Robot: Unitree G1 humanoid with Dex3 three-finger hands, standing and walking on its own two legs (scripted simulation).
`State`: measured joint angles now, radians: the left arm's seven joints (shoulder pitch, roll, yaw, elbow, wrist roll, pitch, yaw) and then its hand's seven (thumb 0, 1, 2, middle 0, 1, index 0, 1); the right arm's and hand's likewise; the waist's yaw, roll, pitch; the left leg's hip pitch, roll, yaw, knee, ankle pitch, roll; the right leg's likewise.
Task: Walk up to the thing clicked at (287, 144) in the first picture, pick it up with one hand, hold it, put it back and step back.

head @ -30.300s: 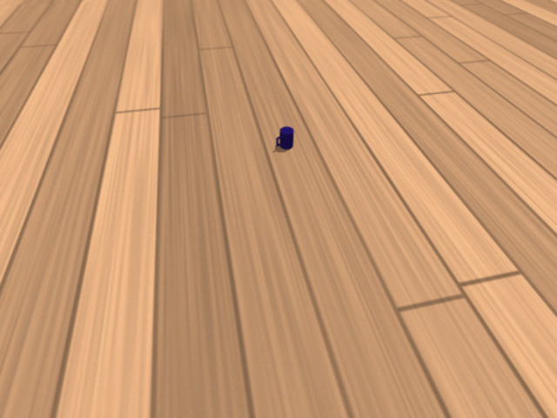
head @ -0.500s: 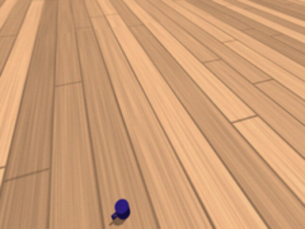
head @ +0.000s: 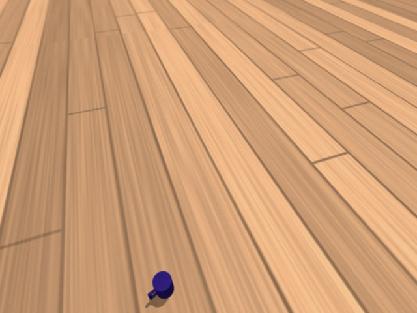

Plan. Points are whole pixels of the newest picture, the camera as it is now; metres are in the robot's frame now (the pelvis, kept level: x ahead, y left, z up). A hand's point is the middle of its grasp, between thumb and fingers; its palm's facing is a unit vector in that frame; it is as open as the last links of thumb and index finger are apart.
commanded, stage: stand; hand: left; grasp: from above
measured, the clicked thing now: (160, 287) +0.40 +0.23 -0.73
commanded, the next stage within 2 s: step back in 1.06 s
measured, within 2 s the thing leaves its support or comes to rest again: neither
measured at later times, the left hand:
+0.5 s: hand out of the picture +0.08 +0.24 -0.16, palm faces +0.00 -0.95 -0.33, open 7.3 cm
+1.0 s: hand out of the picture +0.07 +0.24 -0.16, palm faces -0.02 -0.94 -0.33, open 7.3 cm
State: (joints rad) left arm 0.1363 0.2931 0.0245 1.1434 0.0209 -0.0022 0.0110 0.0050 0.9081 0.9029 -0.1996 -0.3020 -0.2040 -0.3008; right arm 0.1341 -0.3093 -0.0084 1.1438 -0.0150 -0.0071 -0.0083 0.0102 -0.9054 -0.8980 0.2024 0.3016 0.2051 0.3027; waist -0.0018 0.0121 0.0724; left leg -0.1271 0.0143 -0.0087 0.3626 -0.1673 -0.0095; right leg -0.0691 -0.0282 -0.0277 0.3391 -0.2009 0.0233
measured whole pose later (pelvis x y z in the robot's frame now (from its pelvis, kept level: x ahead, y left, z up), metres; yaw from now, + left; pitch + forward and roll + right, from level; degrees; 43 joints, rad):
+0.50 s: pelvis +0.01 +0.00 +0.00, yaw +0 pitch -4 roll +0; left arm 0.11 0.31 0.02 1.14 0.02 0.00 0.01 0.01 0.91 0.90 -0.20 -0.30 -0.20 -0.30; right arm 0.10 -0.32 -0.01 1.15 -0.01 -0.01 -0.01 0.01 -0.90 -0.90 0.20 0.30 0.21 0.30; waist 0.00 0.01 0.06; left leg -0.11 0.01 0.00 0.34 -0.17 -0.01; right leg -0.06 -0.03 -0.02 0.32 -0.20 0.02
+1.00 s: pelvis +0.01 +0.00 +0.00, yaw +0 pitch -3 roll +0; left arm 0.13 0.33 0.01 1.13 0.02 -0.01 0.00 0.01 0.91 0.90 -0.20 -0.30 -0.20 -0.30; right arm 0.11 -0.34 0.00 1.15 -0.01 -0.01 0.00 0.01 -0.90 -0.90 0.20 0.30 0.21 0.30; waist -0.01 0.00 0.06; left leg -0.12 0.02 -0.01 0.33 -0.16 -0.02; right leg -0.07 -0.02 -0.03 0.32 -0.20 0.02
